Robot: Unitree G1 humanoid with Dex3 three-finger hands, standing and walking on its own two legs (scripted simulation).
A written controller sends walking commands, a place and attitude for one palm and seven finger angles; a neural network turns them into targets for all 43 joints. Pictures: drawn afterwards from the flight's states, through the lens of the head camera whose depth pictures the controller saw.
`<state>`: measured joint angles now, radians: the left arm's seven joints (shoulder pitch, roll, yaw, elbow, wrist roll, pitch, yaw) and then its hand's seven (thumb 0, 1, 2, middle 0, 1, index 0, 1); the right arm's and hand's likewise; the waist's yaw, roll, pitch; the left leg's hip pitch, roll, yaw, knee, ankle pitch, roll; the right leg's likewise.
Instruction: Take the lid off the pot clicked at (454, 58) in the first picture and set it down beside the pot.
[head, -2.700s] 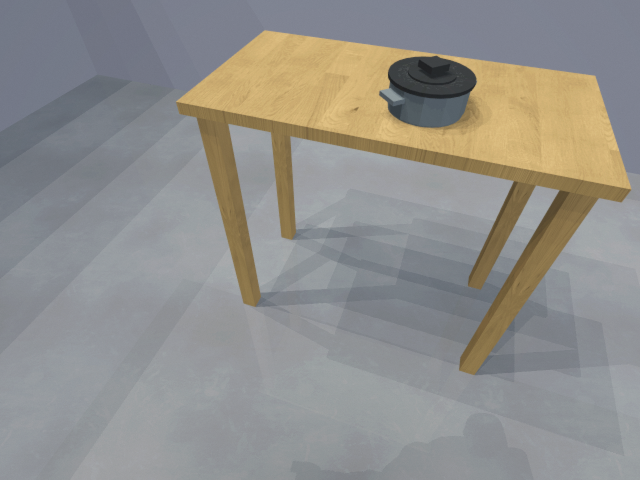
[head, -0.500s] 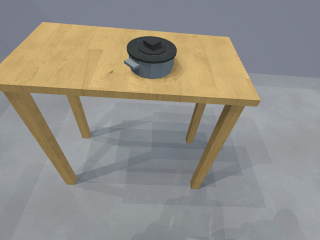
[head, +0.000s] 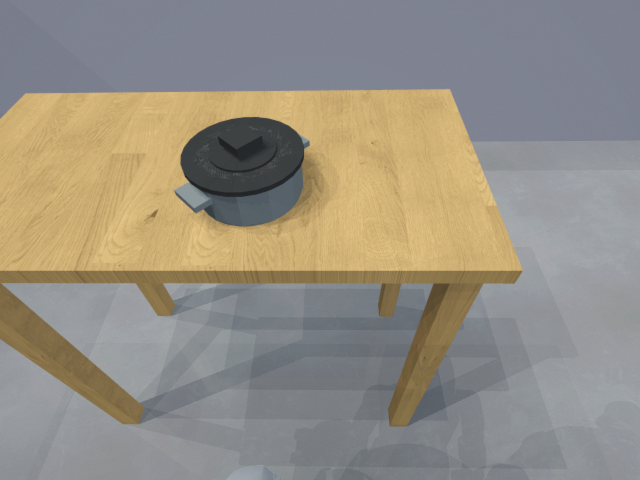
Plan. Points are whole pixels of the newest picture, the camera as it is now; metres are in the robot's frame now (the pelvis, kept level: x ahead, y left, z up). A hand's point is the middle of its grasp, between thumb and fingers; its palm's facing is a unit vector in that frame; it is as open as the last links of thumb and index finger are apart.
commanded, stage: come to a stop and stand still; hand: left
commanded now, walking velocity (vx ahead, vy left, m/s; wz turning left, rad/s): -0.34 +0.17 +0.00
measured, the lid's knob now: (240, 140) +0.52 +0.13 +0.15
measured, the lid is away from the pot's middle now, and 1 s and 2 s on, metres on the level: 0.00 0.00 0.00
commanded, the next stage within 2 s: none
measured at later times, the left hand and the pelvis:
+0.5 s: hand out of the picture +0.02 +0.26 -0.18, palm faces +0.05 -0.98 -0.21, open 7.4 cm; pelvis +0.00 +0.05 +0.00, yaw -1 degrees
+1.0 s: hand out of the picture -0.06 +0.17 -0.15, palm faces +0.07 -0.97 -0.21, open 7.4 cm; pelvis -0.05 +0.01 +0.01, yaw +0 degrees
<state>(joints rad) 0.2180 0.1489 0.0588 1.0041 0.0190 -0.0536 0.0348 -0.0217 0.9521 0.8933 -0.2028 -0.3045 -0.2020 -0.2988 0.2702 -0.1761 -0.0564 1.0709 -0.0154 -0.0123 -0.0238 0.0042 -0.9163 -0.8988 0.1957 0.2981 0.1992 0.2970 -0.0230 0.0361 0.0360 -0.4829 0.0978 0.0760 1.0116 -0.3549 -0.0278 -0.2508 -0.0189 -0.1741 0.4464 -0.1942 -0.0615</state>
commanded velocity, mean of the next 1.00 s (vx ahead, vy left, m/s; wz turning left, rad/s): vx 0.01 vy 0.00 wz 0.00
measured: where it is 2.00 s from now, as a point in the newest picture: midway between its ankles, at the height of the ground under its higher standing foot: outside the picture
